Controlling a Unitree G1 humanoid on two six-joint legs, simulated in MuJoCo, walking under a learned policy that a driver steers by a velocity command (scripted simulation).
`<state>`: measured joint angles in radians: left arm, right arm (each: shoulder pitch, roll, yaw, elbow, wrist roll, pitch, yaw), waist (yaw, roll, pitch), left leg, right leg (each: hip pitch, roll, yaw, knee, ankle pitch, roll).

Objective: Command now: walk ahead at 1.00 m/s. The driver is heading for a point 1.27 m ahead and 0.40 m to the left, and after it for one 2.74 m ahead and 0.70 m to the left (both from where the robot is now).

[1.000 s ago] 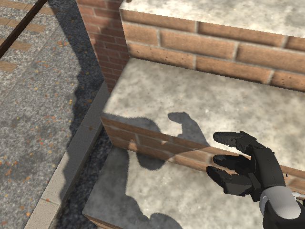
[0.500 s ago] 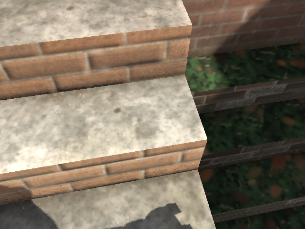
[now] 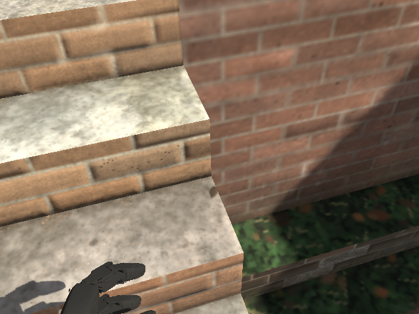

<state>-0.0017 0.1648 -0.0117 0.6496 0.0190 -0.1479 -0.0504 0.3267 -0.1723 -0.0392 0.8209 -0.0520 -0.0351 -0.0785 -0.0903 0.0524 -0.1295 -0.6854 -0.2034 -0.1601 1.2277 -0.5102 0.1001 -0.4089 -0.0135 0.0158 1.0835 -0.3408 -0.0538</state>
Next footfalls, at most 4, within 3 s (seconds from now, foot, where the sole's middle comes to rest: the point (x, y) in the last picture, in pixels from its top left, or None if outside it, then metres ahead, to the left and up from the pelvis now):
0.10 right None -0.20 -0.18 -0.82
0.26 right None -0.03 -0.21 -0.70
0.48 right None -0.09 -0.19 -0.81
0.56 left None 0.04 0.01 -0.69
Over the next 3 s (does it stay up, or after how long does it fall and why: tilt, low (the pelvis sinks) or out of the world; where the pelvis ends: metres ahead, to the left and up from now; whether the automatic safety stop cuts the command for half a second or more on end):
falls after 1.24 s (tilt)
